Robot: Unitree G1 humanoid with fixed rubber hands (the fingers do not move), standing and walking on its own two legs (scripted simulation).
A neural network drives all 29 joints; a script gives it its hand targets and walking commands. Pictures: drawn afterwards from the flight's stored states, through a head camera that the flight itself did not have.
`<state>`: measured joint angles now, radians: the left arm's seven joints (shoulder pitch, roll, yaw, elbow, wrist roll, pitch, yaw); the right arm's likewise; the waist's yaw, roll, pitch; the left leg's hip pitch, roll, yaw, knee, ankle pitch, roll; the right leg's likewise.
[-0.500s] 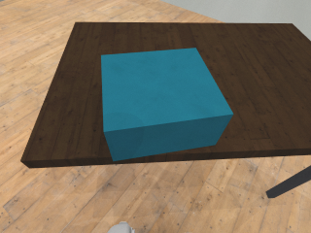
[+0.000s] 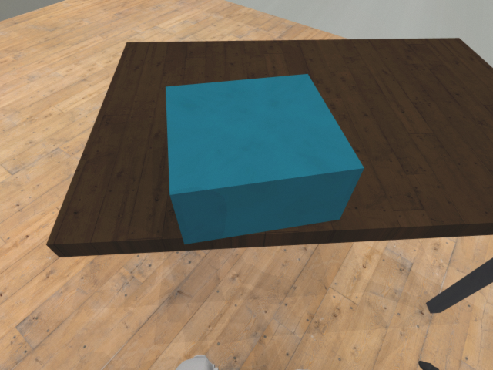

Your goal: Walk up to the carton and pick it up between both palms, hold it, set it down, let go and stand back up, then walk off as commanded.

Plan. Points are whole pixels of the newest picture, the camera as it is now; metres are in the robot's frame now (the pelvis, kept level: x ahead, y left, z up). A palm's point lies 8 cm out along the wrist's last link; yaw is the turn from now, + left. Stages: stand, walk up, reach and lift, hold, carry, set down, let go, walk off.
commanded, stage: walk up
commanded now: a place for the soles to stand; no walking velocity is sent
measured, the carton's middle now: (251, 152) +0.49 +0.01 +0.07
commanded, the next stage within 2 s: reach and lift in 1.28 s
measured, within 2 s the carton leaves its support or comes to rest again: neither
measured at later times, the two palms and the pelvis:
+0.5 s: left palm out of the picture +0.05 +0.31 -0.11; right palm out of the picture +0.09 -0.31 -0.11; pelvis +0.00 +0.00 +0.00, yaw +0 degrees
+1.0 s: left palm out of the picture +0.06 +0.30 -0.11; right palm out of the picture +0.10 -0.32 -0.11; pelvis +0.01 -0.01 +0.00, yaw +0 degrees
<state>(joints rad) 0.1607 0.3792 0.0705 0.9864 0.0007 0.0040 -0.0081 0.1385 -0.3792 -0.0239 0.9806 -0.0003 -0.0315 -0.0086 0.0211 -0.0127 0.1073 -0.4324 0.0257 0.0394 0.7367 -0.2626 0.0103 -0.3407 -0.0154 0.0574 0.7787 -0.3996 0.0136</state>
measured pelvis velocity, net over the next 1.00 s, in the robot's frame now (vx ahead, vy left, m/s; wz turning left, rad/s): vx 0.01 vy -0.01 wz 0.00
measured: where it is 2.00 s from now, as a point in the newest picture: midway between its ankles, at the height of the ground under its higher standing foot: outside the picture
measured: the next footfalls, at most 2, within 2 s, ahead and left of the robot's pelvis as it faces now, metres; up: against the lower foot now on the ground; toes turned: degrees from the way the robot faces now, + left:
none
